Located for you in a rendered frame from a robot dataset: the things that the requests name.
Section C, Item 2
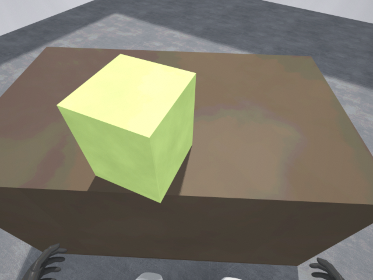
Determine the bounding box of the robot left hand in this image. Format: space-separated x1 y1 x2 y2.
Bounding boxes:
22 243 68 280

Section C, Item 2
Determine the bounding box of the pedestal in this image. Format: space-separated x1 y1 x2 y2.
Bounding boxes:
0 47 373 266

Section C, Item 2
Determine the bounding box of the carton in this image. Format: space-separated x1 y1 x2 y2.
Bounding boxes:
57 54 196 203

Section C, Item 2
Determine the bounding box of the robot right hand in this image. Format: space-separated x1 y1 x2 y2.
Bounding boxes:
309 258 345 280

